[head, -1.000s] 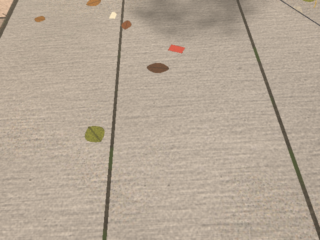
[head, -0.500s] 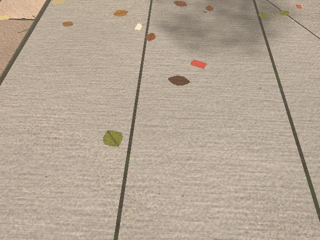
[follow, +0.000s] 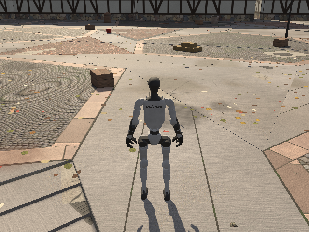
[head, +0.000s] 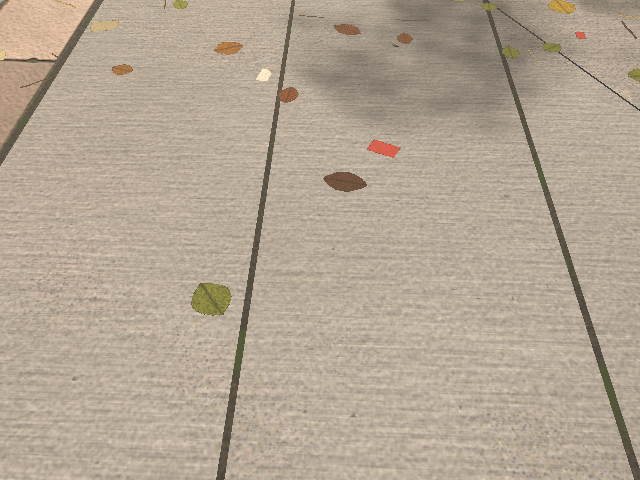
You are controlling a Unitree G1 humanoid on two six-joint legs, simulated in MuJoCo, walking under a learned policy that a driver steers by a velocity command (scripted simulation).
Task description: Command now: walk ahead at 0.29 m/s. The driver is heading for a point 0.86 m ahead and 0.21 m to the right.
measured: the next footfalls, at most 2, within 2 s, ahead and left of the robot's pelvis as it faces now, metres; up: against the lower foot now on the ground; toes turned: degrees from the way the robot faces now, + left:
right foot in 0.46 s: +0.37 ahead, -0.14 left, +0.00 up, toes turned -2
left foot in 0.94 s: +0.58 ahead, +0.07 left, +0.00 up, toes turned -9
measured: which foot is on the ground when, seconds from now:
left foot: down 0.00-0.48, up 0.50-0.92, down 0.94-1.00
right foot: down 0.00-0.06, up 0.08-0.44, down 0.46-0.98, up 1.00-1.00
